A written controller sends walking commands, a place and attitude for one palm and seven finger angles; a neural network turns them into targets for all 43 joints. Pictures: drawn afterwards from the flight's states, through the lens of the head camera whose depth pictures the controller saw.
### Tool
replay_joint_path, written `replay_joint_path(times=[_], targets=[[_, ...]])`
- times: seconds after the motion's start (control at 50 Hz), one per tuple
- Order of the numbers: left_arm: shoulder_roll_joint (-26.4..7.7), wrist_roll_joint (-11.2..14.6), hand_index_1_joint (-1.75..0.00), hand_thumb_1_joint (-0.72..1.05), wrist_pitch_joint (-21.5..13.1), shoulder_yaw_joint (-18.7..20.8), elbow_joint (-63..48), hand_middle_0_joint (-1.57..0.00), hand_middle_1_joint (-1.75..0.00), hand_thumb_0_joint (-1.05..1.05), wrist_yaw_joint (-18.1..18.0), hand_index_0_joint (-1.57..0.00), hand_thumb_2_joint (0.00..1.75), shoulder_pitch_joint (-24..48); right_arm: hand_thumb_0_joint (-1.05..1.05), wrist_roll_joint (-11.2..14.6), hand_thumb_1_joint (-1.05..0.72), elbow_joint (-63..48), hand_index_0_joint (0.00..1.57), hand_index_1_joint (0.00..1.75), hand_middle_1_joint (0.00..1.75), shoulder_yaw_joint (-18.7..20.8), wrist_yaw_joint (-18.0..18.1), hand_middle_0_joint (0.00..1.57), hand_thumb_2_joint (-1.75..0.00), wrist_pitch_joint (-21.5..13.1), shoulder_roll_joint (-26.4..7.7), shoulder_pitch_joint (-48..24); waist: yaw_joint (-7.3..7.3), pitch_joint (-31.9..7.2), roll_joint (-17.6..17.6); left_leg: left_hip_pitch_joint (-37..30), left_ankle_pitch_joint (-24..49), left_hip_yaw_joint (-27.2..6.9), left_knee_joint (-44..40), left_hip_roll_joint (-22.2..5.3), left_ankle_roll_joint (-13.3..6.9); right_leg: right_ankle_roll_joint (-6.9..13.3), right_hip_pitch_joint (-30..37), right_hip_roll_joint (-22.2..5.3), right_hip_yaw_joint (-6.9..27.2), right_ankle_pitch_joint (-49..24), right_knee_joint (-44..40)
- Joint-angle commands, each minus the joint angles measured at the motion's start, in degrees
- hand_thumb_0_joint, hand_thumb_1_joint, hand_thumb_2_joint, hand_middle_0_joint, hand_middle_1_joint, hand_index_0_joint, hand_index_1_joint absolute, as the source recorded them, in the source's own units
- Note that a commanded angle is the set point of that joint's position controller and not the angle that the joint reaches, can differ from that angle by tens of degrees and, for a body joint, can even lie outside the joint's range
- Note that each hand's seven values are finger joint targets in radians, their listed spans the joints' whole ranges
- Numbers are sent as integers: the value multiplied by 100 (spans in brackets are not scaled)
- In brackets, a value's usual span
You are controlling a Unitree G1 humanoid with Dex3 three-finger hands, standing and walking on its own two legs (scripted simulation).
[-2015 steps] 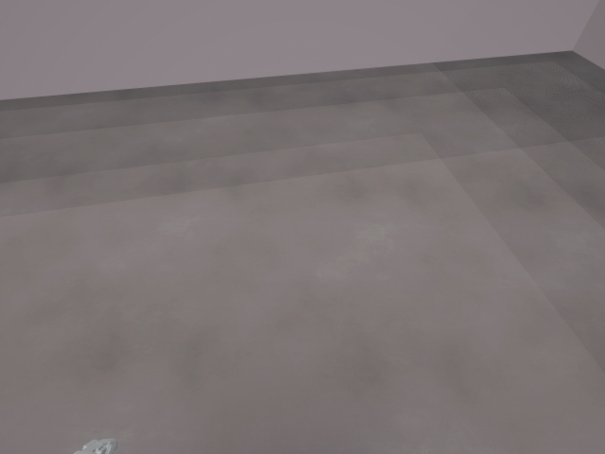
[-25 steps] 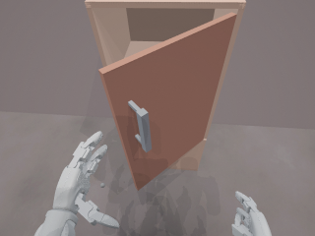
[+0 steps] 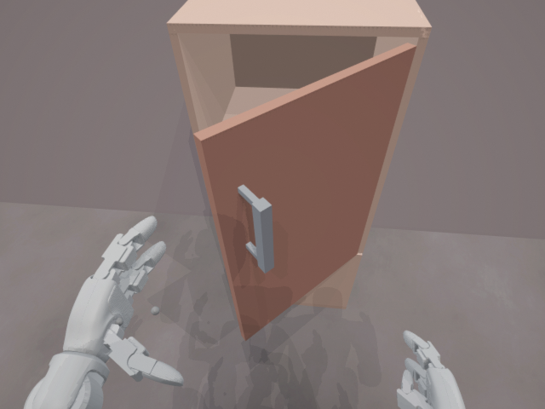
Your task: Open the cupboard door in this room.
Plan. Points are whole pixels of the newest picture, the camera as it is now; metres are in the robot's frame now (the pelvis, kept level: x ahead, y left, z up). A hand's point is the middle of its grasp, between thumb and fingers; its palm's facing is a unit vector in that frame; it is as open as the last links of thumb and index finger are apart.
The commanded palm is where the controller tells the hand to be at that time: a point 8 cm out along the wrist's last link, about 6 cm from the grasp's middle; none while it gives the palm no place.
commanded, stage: draw the hand back to the body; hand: left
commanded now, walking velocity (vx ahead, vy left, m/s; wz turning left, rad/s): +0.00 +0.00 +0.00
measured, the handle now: (256, 230) +0.35 +0.06 +0.09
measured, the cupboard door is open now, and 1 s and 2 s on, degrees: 45 45 45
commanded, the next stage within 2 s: step back with the hand held close in 1.14 s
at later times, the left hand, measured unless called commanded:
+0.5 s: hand (85, 278) +0.22 +0.23 +0.16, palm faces +0.32 -0.87 -0.38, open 12.3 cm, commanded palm +0.17 +0.28 +0.18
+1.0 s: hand (51, 264) +0.22 +0.26 +0.19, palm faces +0.43 -0.81 -0.40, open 7.6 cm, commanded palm +0.17 +0.29 +0.20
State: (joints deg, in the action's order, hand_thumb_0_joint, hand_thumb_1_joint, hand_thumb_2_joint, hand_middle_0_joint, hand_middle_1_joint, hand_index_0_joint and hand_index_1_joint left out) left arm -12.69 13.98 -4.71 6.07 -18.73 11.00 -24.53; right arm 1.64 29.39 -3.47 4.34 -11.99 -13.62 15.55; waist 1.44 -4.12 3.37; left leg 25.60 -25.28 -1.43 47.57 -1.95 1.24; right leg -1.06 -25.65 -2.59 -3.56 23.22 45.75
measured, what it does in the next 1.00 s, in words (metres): stands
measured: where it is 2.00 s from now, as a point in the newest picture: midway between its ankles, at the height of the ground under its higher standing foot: outside the picture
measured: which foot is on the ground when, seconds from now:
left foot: down 0.00-1.00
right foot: down 0.00-1.00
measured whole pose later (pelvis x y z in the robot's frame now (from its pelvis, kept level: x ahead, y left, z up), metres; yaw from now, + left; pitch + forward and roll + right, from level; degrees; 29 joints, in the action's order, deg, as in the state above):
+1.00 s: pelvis +0.02 +0.00 +0.04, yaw -2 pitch -5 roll +0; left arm -18.0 2.1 -4.5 18.5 -20.4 -6.7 -25.2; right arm -1.0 38.1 -0.7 5.0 -7.4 -13.1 10.7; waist 4.1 2.0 3.8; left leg 2.6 -15.4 1.5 22.6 -2.5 1.2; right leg -1.1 -4.0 -1.4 -1.7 13.0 21.7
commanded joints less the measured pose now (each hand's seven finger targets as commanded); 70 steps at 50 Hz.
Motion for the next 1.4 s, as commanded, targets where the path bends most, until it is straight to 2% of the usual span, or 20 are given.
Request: replay_joint_path(times=[0.0,0.04,0.06,0.08,0.12,0.28,0.46,0.52,0.74,0.8,0.88,0.98,1.02,1.22,1.24,1.26,1.28,1.3,1.32,1.38], targets=[[-630,168,-30,-40,-280,604,-1412,-15,-30,0,142,-15,34,353,0,44,-90,-983,20,30,30,263,51,20,-90,-430,-550,-653,76,-577,-256,-250,1367,18,-900,263,-157,132,616,296,-117,-1446,-786],[-711,213,-30,-32,-200,717,-1468,-16,-30,0,192,-16,37,466,0,48,-90,-950,20,30,30,249,66,20,-90,-438,-553,-668,73,-494,-199,-320,1382,6,-957,263,-146,133,634,300,-135,-1473,-830],[-1539,-685,-30,-29,-291,850,-2104,-16,-30,0,-661,-16,39,789,0,-66,-90,-912,20,30,30,292,202,20,-90,-368,-484,-700,240,-484,-170,-414,1364,174,-1230,213,-174,183,873,214,144,-1388,-1242],[-1304,-803,-30,-26,-199,895,-1761,-16,-30,0,-1064,-16,40,344,0,-130,-90,-814,20,30,30,259,245,20,-90,-363,-404,-666,160,-141,-319,-466,1230,209,-1284,220,-162,174,795,198,140,-1165,-1480],[-833,-993,-30,-18,-119,515,-1649,-16,-30,0,-1385,-16,43,-4,0,-136,-90,-720,20,30,30,218,226,20,-90,-254,-380,-714,123,57,-203,-693,1374,212,-1454,174,-165,161,929,180,38,-1250,-1551],[-1143,-1288,-30,9,-237,789,-1621,-17,-30,0,-1830,-17,55,283,0,-232,-90,-437,20,30,30,246,235,20,-90,-129,-442,-966,152,73,-33,-1431,1847,239,-2139,118,-173,165,1626,182,-1,-1587,-2055],[-1244,-1299,-30,41,-303,1203,-1666,-18,-30,0,-1868,-18,69,117,0,-259,-90,-263,20,30,30,313,132,20,-90,-70,-428,-1066,234,52,-34,-1876,2844,283,-2534,45,-129,146,2144,224,-27,-2275,-2257],[-1360,-1268,-30,51,-300,1453,-1531,-19,-30,0,-1862,-19,74,94,0,-255,-90,-226,20,30,30,357,116,20,-90,14,-435,-1108,261,90,-185,-1935,2933,328,-2580,31,-138,137,2233,237,-3,-2413,-2342],[-1748,-1175,-30,90,-376,2128,-1485,-20,-30,0,-1896,-20,90,483,0,-253,-90,-132,20,30,30,431,119,20,-90,120,-442,-1195,303,111,-17,-2106,2787,420,-2689,81,-159,127,2345,250,48,-2450,-2574],[-1470,-1180,-30,90,-350,1843,-1330,-20,-30,0,-1850,-20,90,383,0,-251,-90,-99,20,30,30,445,94,20,-90,120,-455,-1194,260,209,38,-2156,2840,436,-2708,73,-167,109,2280,240,43,-2470,-2609],[-1640,-1185,-30,90,-353,1943,-1278,-20,-30,0,-1856,-20,90,443,0,-250,-90,-77,20,30,30,492,108,20,-90,129,-498,-1237,279,217,-209,-2172,2642,450,-2722,82,-194,102,2273,259,59,-2363,-2690],[-1784,-1214,-30,90,-414,2074,-1494,-20,-30,0,-1890,-20,90,494,0,-264,-90,-62,20,30,30,473,118,20,-90,82,-462,-1262,318,97,169,-2202,2679,437,-2735,118,-164,130,2361,249,82,-2394,-2681],[-1659,-1190,-30,90,-415,1975,-1459,-20,-30,0,-1874,-20,90,476,0,-252,-90,-88,20,30,30,472,123,20,-90,83,-440,-1265,286,202,-66,-2180,2553,431,-2768,104,-173,107,2281,269,59,-2260,-2703],[-1594,-1177,-30,90,-437,1958,-1279,-20,-30,0,-1839,-20,90,408,0,-251,-90,-41,20,30,30,491,97,20,-90,57,-440,-1274,290,286,-68,-2167,2399,450,-2814,100,-184,99,2240,271,96,-2131,-2787],[-1827,-1179,-30,90,-517,2069,-1911,-20,-30,0,-1857,-20,90,916,0,-245,-90,-94,20,30,30,487,95,20,-90,26,-444,-1336,296,24,105,-2267,2371,423,-2789,121,-181,105,2309,269,132,-2093,-2790],[-2445,-1185,-30,90,-739,2736,-1943,-20,-30,0,-1882,-20,90,1195,0,-201,-90,-265,20,30,30,435,96,20,-90,169,-577,-1237,-6,672,-167,-1733,1975,430,-2589,46,-264,108,1589,59,507,-2421,-3067],[-2385,-1217,-30,90,-793,2714,-1588,-20,-30,0,-1850,-20,90,1021,0,-200,-90,-176,20,30,30,435,105,20,-90,275,-508,-1232,7,693,-300,-1602,1756,315,-2547,80,-257,117,1567,-47,476,-2358,-3090],[-1902,-1191,-30,90,-748,2369,-1188,-20,-30,0,-1794,-20,90,258,0,-220,-90,-192,20,30,30,470,103,20,-90,362,-516,-1252,-19,640,-498,-1641,1836,345,-2485,56,-258,109,1473,-69,472,-2397,-3070],[-1742,-1189,-30,90,-736,2220,-1187,-20,-30,0,-1756,-20,90,-67,0,-223,-90,-255,20,30,30,507,79,20,-90,432,-560,-1231,-17,439,-459,-1695,1996,391,-2427,42,-254,103,1512,-92,452,-2558,-2995],[-1788,-1182,-30,90,-771,2225,-1531,-20,-30,0,-1778,-20,90,-337,0,-210,-90,-355,20,30,30,560,93,20,-90,551,-619,-1225,-26,-135,-28,-1793,2625,407,-2453,-48,-228,67,1760,-97,320,-3040,-2649]])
